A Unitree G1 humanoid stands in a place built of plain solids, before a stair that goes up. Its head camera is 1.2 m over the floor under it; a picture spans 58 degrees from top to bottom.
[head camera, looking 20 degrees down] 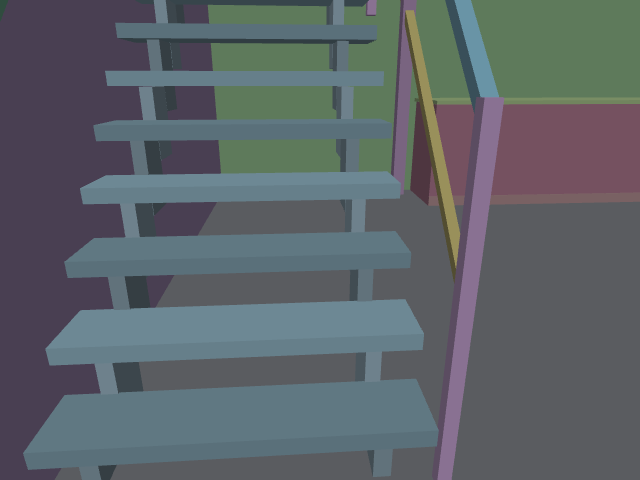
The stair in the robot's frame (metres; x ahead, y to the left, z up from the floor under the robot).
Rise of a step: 0.21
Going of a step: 0.21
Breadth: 1.21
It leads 4 degrees to the left of straight ahead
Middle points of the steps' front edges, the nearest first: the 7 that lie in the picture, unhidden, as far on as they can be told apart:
0.99 0.24 0.21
1.20 0.26 0.42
1.41 0.27 0.62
1.62 0.29 0.83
1.82 0.30 1.04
2.03 0.32 1.25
2.24 0.33 1.46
